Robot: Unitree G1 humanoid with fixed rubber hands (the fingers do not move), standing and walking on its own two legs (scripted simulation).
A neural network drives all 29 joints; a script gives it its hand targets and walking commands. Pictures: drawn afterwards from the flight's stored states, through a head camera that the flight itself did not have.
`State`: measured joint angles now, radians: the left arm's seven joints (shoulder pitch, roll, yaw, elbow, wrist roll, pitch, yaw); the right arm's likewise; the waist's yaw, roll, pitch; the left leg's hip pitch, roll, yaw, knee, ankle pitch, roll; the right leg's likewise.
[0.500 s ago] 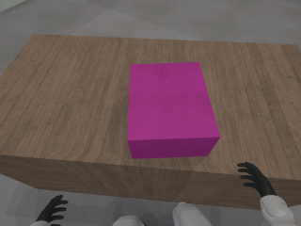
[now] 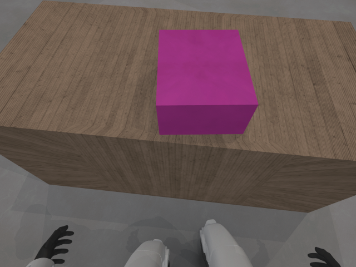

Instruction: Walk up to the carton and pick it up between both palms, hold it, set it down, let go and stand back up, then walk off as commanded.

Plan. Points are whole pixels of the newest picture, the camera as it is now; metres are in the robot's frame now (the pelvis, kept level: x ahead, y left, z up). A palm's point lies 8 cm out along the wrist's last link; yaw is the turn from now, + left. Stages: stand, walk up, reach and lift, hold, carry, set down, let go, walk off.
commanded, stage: walk off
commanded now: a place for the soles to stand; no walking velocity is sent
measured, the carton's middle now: (200, 80) +0.61 -0.03 -0.03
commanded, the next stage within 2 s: stand in 1.08 s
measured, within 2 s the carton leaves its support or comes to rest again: neither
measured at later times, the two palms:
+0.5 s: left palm out of the picture +0.01 +0.25 -0.07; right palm out of the picture -0.12 -0.35 -0.12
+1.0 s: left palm out of the picture -0.03 +0.26 -0.07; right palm out of the picture -0.06 -0.33 -0.09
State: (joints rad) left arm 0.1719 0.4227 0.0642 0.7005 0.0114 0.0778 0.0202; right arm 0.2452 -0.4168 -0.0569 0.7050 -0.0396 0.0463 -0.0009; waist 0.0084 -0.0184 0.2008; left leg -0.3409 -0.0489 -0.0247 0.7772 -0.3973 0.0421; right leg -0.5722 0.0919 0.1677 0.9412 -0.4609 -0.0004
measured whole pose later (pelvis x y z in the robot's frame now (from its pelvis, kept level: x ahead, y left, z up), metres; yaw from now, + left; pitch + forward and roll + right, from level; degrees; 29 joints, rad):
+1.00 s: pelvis -0.14 -0.03 +0.03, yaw -2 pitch -2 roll +0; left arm 0.11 0.33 0.05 0.99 0.01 -0.03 -0.01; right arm 0.17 -0.35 -0.04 0.95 -0.01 -0.01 0.00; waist 0.00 0.04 0.05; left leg -0.22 -0.04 -0.10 0.49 -0.23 0.00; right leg -0.16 0.03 0.01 0.47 -0.28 -0.02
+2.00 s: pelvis -0.13 -0.04 +0.04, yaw -5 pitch -2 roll +0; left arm 0.06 0.36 0.00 1.13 0.00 -0.01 0.00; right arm 0.10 -0.37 0.01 1.08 -0.01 -0.01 -0.01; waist -0.01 0.03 0.07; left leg -0.11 -0.01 -0.04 0.32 -0.17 -0.01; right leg -0.08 0.05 0.07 0.33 -0.20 -0.03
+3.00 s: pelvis -0.12 -0.04 +0.04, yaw -6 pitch -2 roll +0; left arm 0.09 0.36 0.01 1.11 0.00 -0.01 0.00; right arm 0.12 -0.37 0.01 1.07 -0.01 -0.01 -0.01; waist -0.01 0.02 0.06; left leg -0.11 0.01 -0.03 0.33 -0.19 -0.02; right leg -0.07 0.06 0.07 0.32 -0.21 -0.04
